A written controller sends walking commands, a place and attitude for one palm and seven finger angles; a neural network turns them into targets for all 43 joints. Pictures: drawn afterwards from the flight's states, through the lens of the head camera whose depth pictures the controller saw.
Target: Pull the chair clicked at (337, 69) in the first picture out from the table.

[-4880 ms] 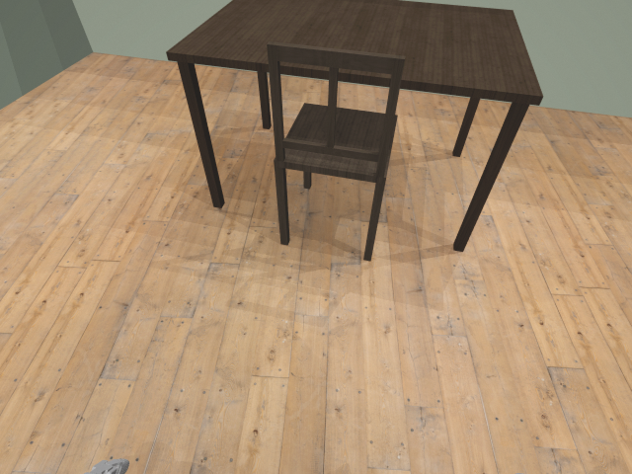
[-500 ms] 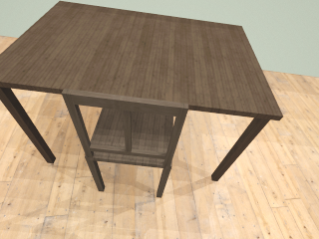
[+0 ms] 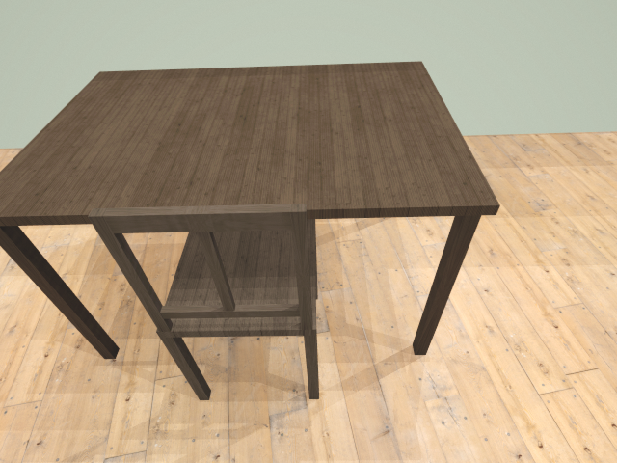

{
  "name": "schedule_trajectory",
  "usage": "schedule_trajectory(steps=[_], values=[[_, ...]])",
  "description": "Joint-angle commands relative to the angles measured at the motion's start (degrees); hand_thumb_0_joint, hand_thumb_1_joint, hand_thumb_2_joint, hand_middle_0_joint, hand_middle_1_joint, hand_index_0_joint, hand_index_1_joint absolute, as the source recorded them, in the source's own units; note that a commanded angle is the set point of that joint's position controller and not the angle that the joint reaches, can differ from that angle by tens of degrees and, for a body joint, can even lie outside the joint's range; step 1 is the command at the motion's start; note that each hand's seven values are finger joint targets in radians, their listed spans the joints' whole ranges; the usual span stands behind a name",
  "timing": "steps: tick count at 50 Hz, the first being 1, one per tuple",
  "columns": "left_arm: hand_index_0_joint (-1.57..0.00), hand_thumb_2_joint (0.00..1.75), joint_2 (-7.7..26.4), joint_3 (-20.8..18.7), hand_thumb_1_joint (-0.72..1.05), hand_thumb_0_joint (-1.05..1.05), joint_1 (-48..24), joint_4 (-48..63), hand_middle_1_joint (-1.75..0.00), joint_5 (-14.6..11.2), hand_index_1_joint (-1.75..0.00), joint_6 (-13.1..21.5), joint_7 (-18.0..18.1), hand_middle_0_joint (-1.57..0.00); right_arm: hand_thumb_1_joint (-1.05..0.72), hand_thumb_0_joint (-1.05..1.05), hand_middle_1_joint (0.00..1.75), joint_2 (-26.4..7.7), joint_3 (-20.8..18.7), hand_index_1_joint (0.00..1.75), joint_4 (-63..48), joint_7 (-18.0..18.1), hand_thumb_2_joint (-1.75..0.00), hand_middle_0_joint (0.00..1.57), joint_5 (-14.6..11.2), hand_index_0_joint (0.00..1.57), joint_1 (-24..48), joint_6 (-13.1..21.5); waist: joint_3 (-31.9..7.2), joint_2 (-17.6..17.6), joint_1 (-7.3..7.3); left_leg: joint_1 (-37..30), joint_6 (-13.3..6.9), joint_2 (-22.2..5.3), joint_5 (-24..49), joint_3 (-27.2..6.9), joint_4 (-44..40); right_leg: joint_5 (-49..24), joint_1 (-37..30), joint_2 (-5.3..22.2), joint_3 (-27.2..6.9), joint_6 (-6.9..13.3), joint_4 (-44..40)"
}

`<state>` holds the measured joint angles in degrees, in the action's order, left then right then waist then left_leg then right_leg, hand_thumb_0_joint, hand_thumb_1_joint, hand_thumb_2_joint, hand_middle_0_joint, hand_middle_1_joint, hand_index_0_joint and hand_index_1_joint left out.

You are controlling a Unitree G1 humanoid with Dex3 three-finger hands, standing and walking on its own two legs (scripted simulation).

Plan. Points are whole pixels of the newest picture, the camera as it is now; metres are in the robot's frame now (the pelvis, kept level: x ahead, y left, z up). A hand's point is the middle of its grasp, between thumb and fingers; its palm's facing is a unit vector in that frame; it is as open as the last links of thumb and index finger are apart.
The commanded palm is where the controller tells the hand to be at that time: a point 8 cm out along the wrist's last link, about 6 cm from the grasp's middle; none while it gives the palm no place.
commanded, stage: come to a stop and stand still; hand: left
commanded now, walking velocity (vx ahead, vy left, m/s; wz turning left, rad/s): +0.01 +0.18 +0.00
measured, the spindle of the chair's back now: (218, 272) +0.51 +0.22 -0.12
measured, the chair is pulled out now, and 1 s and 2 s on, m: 0.00 0.00 0.00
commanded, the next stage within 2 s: look again from close up in 0.66 s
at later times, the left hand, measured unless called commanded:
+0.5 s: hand out of the picture +0.00 +0.20 -0.19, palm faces +0.09 -0.98 -0.17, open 7.3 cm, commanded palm none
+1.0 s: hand out of the picture +0.01 +0.23 -0.18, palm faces +0.01 -0.97 -0.24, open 7.3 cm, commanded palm none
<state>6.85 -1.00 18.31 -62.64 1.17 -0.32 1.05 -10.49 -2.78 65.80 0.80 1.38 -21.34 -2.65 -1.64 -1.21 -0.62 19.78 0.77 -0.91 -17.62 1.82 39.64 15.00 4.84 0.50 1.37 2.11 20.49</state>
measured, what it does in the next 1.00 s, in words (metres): steps on the spot: left foot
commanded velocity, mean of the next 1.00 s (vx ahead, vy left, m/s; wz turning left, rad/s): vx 0.00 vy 0.01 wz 0.00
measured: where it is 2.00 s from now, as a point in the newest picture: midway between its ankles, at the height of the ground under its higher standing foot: outside the picture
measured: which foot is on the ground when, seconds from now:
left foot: up 0.00-0.26, down 0.28-1.00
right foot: down 0.00-1.00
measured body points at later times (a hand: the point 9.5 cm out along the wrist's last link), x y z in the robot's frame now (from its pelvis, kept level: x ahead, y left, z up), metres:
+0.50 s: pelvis +0.03 +0.03 -0.01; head +0.04 +0.05 +0.44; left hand -0.01 +0.25 -0.18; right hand +0.12 -0.18 -0.16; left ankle +0.01 +0.14 -0.75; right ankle -0.04 -0.09 -0.75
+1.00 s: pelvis +0.00 +0.04 -0.02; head +0.01 +0.03 +0.43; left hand +0.01 +0.28 -0.17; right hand +0.01 -0.19 -0.18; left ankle +0.01 +0.14 -0.75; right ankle -0.04 -0.09 -0.75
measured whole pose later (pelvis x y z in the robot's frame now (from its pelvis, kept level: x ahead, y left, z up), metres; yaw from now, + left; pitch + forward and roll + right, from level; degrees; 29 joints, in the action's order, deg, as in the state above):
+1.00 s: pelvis +0.00 +0.04 -0.02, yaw +1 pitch -2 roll +0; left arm 10.0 0.8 15.5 -61.5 0.8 0.4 2.1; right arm -10.8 0.6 60.7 1.3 0.8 -17.3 0.5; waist 3.0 -1.7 -1.0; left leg 14.0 -1.6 0.0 -15.8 3.6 31.3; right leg 20.4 8.1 2.6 2.1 -1.3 30.2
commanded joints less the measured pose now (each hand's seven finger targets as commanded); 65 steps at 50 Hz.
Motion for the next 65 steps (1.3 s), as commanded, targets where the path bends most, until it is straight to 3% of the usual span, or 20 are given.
schedule_trajectory(steps=[1,5,10,12,14,15,16,18,20,21,24,37,38,39,40,42,44,51,54,65], values=[[-0.2,0.9,8.9,-2.1,0.9,0.0,1.8,2.5,-0.3,-0.4,-0.3,2.0,0.9,-0.2,-0.9,0.0,0.3,-2.5,-0.2,0.3,-3.6,-0.3,-0.9,0.2,-0.3,0.2,0.8,1.7,11.5,8.3,1.14,7.8,1.1,-1.2,0.5,-0.5,6.3,-6.1,5.3,14.6,-9.3,4.6,-10.8],[-0.2,0.9,8.9,-2.6,0.9,0.0,5.4,1.3,-0.3,-0.1,-0.3,2.0,1.5,-0.2,-0.9,0.0,0.3,-2.9,-0.1,0.3,-6.0,0.4,-0.9,0.2,-0.5,0.2,4.3,1.6,6.7,8.7,2.74,8.7,1.9,-1.8,-3.1,-0.9,6.1,-29.5,-2.6,16.9,-10.2,7.1,-4.1],[-0.2,0.9,8.4,-2.4,0.9,0.0,5.1,0.3,-0.3,0.1,-0.3,1.8,1.7,-0.2,-0.9,0.0,0.3,-0.8,0.7,0.3,-6.3,0.7,-0.9,0.2,-1.1,0.2,6.3,2.3,2.9,11.4,2.68,-1.3,1.3,-0.3,-1.3,0.9,-7.0,-38.4,-2.5,13.9,-7.5,6.1,0.8],[-0.2,0.9,8.0,-2.2,0.9,0.0,3.5,-0.1,-0.3,-0.3,-0.3,1.6,1.7,-0.2,-0.9,0.0,0.3,-0.9,0.8,0.3,-4.7,1.0,-0.9,0.2,-1.1,0.2,3.8,3.0,1.7,10.7,0.95,-11.0,0.8,0.2,9.5,1.5,-17.1,-33.7,1.7,10.7,-5.6,3.0,4.2],[-0.2,0.9,5.2,-1.6,0.9,0.0,5.0,-0.3,-0.3,-0.5,-0.3,1.3,1.7,-0.2,-0.9,0.0,0.3,-4.7,0.3,0.3,-3.8,1.5,-0.9,0.2,-0.7,0.2,1.8,4.2,-1.9,1.7,1.08,-20.3,-2.3,-7.5,35.2,-3.6,-13.5,-18.9,7.1,5.9,-2.6,-0.4,7.6],[-0.2,0.9,4.1,-1.4,0.9,0.0,4.9,-0.5,-0.3,-0.5,-0.3,1.0,1.9,-0.2,-0.9,0.0,0.3,-6.0,0.2,0.3,-3.5,1.8,-0.9,0.2,-0.7,0.2,1.8,3.8,-1.4,-1.8,1.12,-19.8,-4.1,-10.2,39.0,-5.0,-13.2,-7.0,7.9,4.4,-1.7,-1.2,6.1],[-0.2,0.9,3.8,-1.3,0.9,0.0,5.0,-0.5,-0.3,-0.1,-0.3,0.5,2.0,-0.2,-0.9,0.0,0.3,-6.4,0.1,0.3,-3.9,1.8,-0.9,0.2,-0.8,0.2,3.2,3.4,1.5,-0.8,1.51,-17.5,-4.7,-11.0,35.5,-4.6,-13.5,-0.8,8.7,3.6,-1.6,-1.6,4.6],[-0.2,0.9,4.5,-1.0,0.9,0.0,3.8,-1.8,-0.3,-0.3,-0.3,0.2,1.8,-0.2,-0.9,0.0,0.3,-4.9,1.0,0.3,-3.5,2.1,-0.9,0.2,-0.9,0.2,5.7,3.5,3.8,-6.0,1.47,-15.5,-4.7,-9.1,38.9,-4.9,-15.2,-5.5,6.6,4.4,-1.0,-2.1,3.5],[-0.2,0.9,5.2,-0.9,0.9,0.0,4.1,-2.3,-0.3,-0.4,-0.3,0.2,1.7,-0.2,-0.9,0.0,0.3,-4.5,1.2,0.3,-3.8,2.4,-0.9,0.2,-1.0,0.2,6.6,3.4,3.7,-4.5,1.56,-15.7,-3.8,-7.8,39.8,-4.2,-15.0,-10.5,5.0,4.9,-1.7,-1.9,2.8],[-0.2,0.9,5.6,-0.9,0.9,0.0,4.3,-2.5,-0.3,-0.4,-0.3,0.3,1.7,-0.2,-0.9,0.0,0.3,-4.5,1.2,0.3,-3.7,2.4,-0.9,0.2,-1.2,0.2,6.9,3.4,4.1,-1.9,1.62,-15.8,-3.6,-7.4,38.3,-3.7,-14.8,-13.2,4.6,5.1,-1.7,-2.0,2.0],[-0.2,0.9,6.2,-0.6,0.9,0.0,3.4,-2.6,-0.3,-0.4,-0.3,0.5,1.6,-0.2,-0.9,0.0,0.3,-4.4,1.4,0.3,-3.7,2.3,-0.9,0.2,-1.1,0.2,7.4,3.4,2.0,-1.0,1.16,-16.9,-2.7,-6.4,35.2,-3.4,-15.5,-17.3,3.3,6.1,-1.8,-2.0,1.3],[-0.2,0.9,7.7,-0.4,0.9,0.0,0.3,-1.9,-0.3,-0.4,-0.3,0.4,1.2,-0.2,-0.9,0.0,0.3,-4.5,2.0,0.3,-2.5,1.6,-0.9,0.2,-0.8,0.2,7.2,3.7,5.5,1.3,1.46,-12.7,-2.1,-5.1,20.7,-4.5,-21.2,-9.4,2.3,6.5,-1.5,-2.4,-2.6],[-0.2,0.9,8.4,0.7,0.9,0.0,3.2,-0.7,-0.3,1.0,-0.3,2.9,3.6,-0.2,-0.9,0.0,0.3,-7.6,1.7,0.3,-6.8,0.6,-0.9,0.2,-1.1,0.2,8.0,4.7,8.0,1.9,1.36,-9.7,-1.0,-5.2,36.1,-2.8,-8.5,-26.0,8.3,6.9,-4.2,-2.8,0.7],[-0.2,0.9,10.2,-0.1,0.9,0.0,1.3,1.9,-0.3,0.2,-0.3,2.9,3.4,-0.2,-0.9,0.0,0.3,-5.7,1.6,0.3,-7.5,0.3,-0.9,0.2,-0.4,0.2,4.4,4.6,4.4,0.2,-0.14,-8.7,-1.8,-5.2,22.9,-3.8,-10.1,-17.3,4.9,7.7,-3.2,-0.6,3.1],[-0.2,0.9,9.6,0.3,0.9,0.0,-0.3,2.5,-0.3,-0.1,-0.3,2.5,2.8,-0.2,-0.9,0.0,0.3,-5.7,1.7,0.3,-7.3,0.4,-0.9,0.2,-0.4,0.2,5.4,4.4,5.5,-2.9,0.3,-8.1,-2.4,-4.9,18.8,-3.8,-12.2,-11.0,6.6,7.1,-3.1,0.1,3.2],[-0.2,0.9,10.0,0.1,0.9,0.0,0.2,3.6,-0.3,-0.3,-0.3,2.4,2.0,-0.2,-0.9,0.0,0.3,-6.1,2.2,0.3,-8.5,0.3,-0.9,0.2,-0.4,0.2,4.1,4.2,-0.1,-2.5,0.11,-9.0,-3.1,-4.9,17.4,-4.0,-12.0,-6.4,4.2,5.3,-1.9,0.5,4.6],[-0.2,0.9,9.4,0.3,0.9,0.0,0.0,3.8,-0.3,-0.5,-0.3,2.1,1.8,-0.2,-0.9,0.0,0.3,-6.4,2.1,0.3,-8.8,0.4,-0.9,0.2,-0.4,0.2,3.5,4.4,-1.3,-2.3,-0.07,-10.3,-3.6,-5.3,21.1,-4.6,-12.2,-5.9,4.3,4.5,-1.1,0.1,6.3],[-0.2,0.9,9.4,0.7,0.9,0.0,-0.3,3.6,-0.3,-0.5,-0.3,1.2,1.2,-0.2,-0.9,0.0,0.3,-5.5,2.6,0.3,-8.0,0.3,-0.9,0.2,-0.7,0.2,3.6,4.0,8.7,2.6,0.58,-4.2,-3.4,-4.2,7.0,-4.5,-16.8,1.9,8.6,4.4,-2.2,-0.2,3.5],[-0.2,0.9,9.4,0.9,0.9,0.0,0.4,3.3,-0.3,-0.6,-0.3,1.1,1.2,-0.2,-0.9,0.0,0.3,-5.4,2.5,0.3,-7.2,0.1,-0.9,0.2,-0.7,0.2,3.5,3.7,9.7,3.2,0.55,-4.3,-3.0,-3.6,1.4,-4.0,-18.2,6.9,10.8,4.9,-3.2,-0.2,1.8],[-0.2,0.9,8.9,0.9,0.9,0.0,2.2,2.1,-0.3,-0.7,-0.3,1.8,1.2,-0.2,-0.9,0.0,0.3,-4.3,2.7,0.3,-4.3,0.3,-0.9,0.2,-0.9,0.2,3.0,4.4,4.6,1.2,0.76,-8.8,-2.8,-4.1,9.8,-2.8,-17.6,-1.8,8.6,5.2,-3.6,-0.6,1.8]])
